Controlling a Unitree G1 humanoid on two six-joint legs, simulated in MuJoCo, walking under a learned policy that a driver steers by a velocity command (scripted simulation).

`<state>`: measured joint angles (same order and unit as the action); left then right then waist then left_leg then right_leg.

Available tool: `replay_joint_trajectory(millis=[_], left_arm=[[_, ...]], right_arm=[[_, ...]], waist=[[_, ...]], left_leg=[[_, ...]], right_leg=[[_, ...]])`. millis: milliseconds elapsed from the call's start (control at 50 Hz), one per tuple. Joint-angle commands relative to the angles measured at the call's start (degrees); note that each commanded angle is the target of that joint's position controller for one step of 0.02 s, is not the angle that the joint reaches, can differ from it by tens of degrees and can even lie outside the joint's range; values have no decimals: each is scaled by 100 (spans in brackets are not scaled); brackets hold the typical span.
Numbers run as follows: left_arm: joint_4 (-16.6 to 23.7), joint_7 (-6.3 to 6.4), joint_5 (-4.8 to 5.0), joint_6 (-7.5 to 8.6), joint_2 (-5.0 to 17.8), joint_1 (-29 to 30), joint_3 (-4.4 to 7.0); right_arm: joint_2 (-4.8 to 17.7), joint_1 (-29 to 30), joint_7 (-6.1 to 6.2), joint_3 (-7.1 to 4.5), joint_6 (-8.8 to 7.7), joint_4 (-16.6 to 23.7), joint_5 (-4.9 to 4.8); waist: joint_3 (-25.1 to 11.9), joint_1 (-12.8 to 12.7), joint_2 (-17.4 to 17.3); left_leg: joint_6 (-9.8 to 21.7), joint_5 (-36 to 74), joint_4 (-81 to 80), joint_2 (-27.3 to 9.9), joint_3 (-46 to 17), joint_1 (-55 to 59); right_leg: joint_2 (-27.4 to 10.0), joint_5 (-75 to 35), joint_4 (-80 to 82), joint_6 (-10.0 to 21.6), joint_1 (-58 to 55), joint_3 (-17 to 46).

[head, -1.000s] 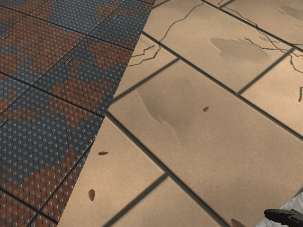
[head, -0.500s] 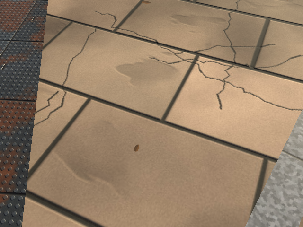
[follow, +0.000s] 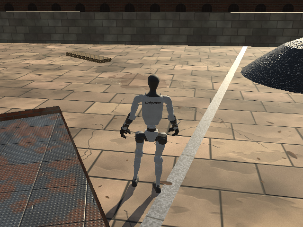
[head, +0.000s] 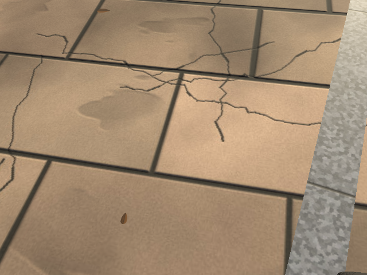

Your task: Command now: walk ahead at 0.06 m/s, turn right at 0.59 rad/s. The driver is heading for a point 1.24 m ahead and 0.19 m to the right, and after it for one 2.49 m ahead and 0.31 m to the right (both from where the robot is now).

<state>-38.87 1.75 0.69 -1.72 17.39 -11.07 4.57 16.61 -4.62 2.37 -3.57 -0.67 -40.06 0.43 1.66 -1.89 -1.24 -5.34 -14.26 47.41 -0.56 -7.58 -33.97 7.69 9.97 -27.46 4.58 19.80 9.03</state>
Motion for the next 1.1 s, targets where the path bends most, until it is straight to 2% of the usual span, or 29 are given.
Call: replay_joint_trajectory(millis=[20, 80, 120, 140, 160, 180, 200, 240, 320, 460, 520, 540, 560, 580, 600, 620, 640, 660, 680, 700, 760, 860, 920, 980, 1020, 1040, 1060, 1080, 1100], left_arm=[[466, 35, -18, -3, 914, 122, 242], [554, 4, 14, -43, 886, 175, 233], [655, 15, 84, -84, 807, 346, 196], [704, 4, 20, -85, 505, 159, 99], [817, -27, 39, -41, 342, -152, 55], [810, -52, -18, 54, 796, -57, 162], [760, -74, 6, 78, 1008, 109, 233], [712, -93, -32, 26, 899, 158, 242], [884, -238, 45, 124, 449, 519, 96], [944, -377, 37, 255, 238, 760, -31], [826, -403, 53, 288, 294, 414, -4], [680, -382, 40, 286, 385, 57, 58], [500, -328, 64, 281, 651, -600, 206], [410, -241, 20, 277, 1111, -1438, 334], [457, -235, 0, 320, 1759, -1634, 410], [441, -279, 10, 429, 1268, -1606, 292], [425, -293, -20, 500, 986, -1366, 177], [444, -300, -37, 528, 772, -1064, 101], [466, -305, -46, 531, 608, -769, 37], [484, -290, -83, 544, 516, -594, -4], [343, -232, -80, 616, 565, -558, 8], [-26, -138, -14, 606, 721, -939, 46], [-260, -134, 41, 592, 802, -1272, 74], [-430, -120, 63, 532, 862, -1387, 110], [-472, -97, 48, 480, 968, -1343, 142], [-474, -83, 33, 443, 1003, -1269, 144], [-437, -57, -10, 413, 904, -1215, 89], [-284, -41, -183, 443, 542, -1507, -42], [-431, -113, -103, 524, -12, -2321, -204]], right_arm=[[513, 168, -37, -135, -132, 437, -31], [547, 56, -107, -159, -238, 436, -55], [617, -385, -157, -216, -292, 306, -66], [920, -547, -134, -292, -270, 317, 10], [1350, -574, -103, -378, -180, 276, 138], [1124, -742, -115, -376, -194, 290, 125], [854, -711, -88, -304, -208, 351, 71], [701, -548, -23, -250, -193, 375, -60], [801, -927, -6, -267, -243, 290, -8], [1104, -1069, -183, -359, -315, 110, -113], [1156, -1078, -292, -356, -288, -22, -241], [1097, -1095, -306, -324, -284, -66, -251], [884, -1164, -314, -231, -305, -118, -188], [475, -1072, -319, -67, -347, 35, -6], [231, -1132, -299, 26, -486, 388, -14], [822, -814, -294, -119, -568, 334, -191], [931, -638, -319, -160, -604, 377, -285], [829, -646, -305, -134, -601, 288, -214], [782, -659, -307, -134, -584, 250, -100], [732, -753, -336, -139, -547, 208, -75], [525, -748, -367, -85, -439, 112, -43], [190, 267, -447, 82, -471, 333, -89], [209, 775, -545, 99, -505, 499, -144], [318, 913, -623, 71, -539, 601, -129], [479, 585, -612, -2, -542, 550, -101], [636, 48, -568, -93, -531, 424, -85], [884, -802, -502, -203, -519, 217, -34], [1365, -1661, -444, -295, -505, 114, 107], [1376, -1836, -491, -277, -498, -21, 79]], waist=[[-765, 26, 933], [-836, 64, 1035], [-913, 346, 961], [-1140, 281, 283], [-940, -34, -1370], [-765, 208, -1383], [-589, 295, -894], [-325, 290, -739], [-156, 559, -760], [-90, 603, -777], [-33, 331, -680], [-115, 137, -539], [-427, -198, -280], [-971, -535, 769], [-1341, -375, 2172], [-1155, -609, 1257], [-683, -448, 1178], [-444, -281, 833], [-221, -113, 745], [-152, 53, 808], [-109, 203, 579], [142, -101, 516], [326, -259, 461], [345, -193, 491], [38, 31, 654], [-356, 347, 723], [-937, 771, 676], [-1953, 877, -170], [-2891, 536, -1519]], left_leg=[[35, -132, -493, 154, 17, 286], [174, -285, -1279, 265, 49, 754], [383, 730, -2594, 106, 133, 1833], [753, 840, -2770, -857, -611, 2747], [1627, 1058, -2975, -1869, -2004, 3335], [2044, 138, -3154, -2299, -2712, 3290], [1906, -723, -3192, -2053, -2289, 3148], [1497, -1230, -3297, -1578, -1562, 3031], [1457, -845, -3628, -1381, -643, 2909], [1446, -153, -3650, -1454, 375, 2421], [1392, -178, -3356, -1561, 483, 2205], [1309, 207, -2994, -1483, 626, 1953], [1117, 920, -2086, -1238, 963, 1648], [681, 137, -75, -815, 1522, 718], [385, -1861, 1747, 27, 1187, -1227], [434, -1729, 2536, -230, 536, -1755], [599, -1195, 2578, -457, 514, -1922], [638, -684, 2354, -646, 518, -1693], [609, -332, 1987, -740, 495, -1437], [581, -62, 1806, -803, 481, -1107], [405, 580, 1264, -713, 597, -958], [382, 1912, -730, -433, 772, -555], [517, 2126, -1381, -298, 779, -427], [758, 1704, -1760, -213, 756, -416], [937, 1213, -1806, 36, 959, 225], [1086, 1111, -1861, 241, 1153, 1025], [1288, 1586, -1829, 132, 1077, 2406], [1815, 2907, -1339, -1161, -355, 4592], [2742, 2731, -2041, -2379, -2973, 6033]], right_leg=[[-1462, -1001, 455, 770, -796, 1703], [-1444, -1854, 91, 717, -1064, 2039], [-1127, -1104, -179, 429, -725, 1992], [-749, 708, -905, 146, -37, 1550], [219, 2672, -1908, -182, 1396, 301], [-212, 2559, -2999, -382, 2125, 74], [-502, 2018, -3370, -468, 2262, 35], [-706, 1397, -3663, -659, 2448, -193], [-915, 797, -3315, -730, 2436, -649], [-1028, 536, -1494, -544, 1038, -1037], [-855, 357, -573, -275, 76, -1264], [-670, 222, -274, -164, -645, -1412], [-588, 226, -91, -15, -1659, -1297], [-1690, 277, 244, 302, -2859, 239], [-2877, 1192, 1037, 1360, -3739, 3016], [-2926, 1727, 1291, 1478, -3460, 3102], [-2725, 1630, 1261, 1286, -3024, 2425], [-2464, 1249, 1283, 1121, -2491, 1832], [-2260, 681, 1397, 1021, -2011, 1412], [-2109, 193, 1537, 941, -1663, 1088], [-1972, -1039, 1759, 937, -1440, 436], [-1760, -1445, 1869, 703, -1352, -266], [-1934, -1219, 1852, 688, -1627, -239], [-2153, -1751, 1528, 579, -2230, -198], [-2131, -3246, 981, 450, -2497, -252], [-1990, -4308, 288, 353, -2492, -382], [-1687, -4531, -863, 129, -1994, -571], [-1198, -2504, -2818, -165, -417, -700], [-133, 2610, -4696, -500, 1252, -232]])
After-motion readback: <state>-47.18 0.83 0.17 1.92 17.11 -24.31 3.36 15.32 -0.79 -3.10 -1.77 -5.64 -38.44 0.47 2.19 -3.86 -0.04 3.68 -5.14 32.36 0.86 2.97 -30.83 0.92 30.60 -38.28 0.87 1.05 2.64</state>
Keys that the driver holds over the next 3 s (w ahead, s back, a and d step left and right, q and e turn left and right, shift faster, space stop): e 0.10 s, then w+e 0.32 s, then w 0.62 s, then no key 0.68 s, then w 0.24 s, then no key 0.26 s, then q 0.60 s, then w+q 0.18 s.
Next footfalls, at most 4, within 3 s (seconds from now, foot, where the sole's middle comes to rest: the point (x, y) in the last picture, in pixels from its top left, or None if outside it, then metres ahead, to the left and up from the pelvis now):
0.14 left None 0.12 0.15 -0.78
0.58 right None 0.17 -0.17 -0.78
1.06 left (232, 236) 0.59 -0.09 -0.78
1.48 right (302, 243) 0.56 -0.34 -0.78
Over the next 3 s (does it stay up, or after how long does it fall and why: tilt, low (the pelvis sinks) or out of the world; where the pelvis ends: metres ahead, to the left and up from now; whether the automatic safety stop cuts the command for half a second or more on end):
stays up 0.69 -0.21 0.01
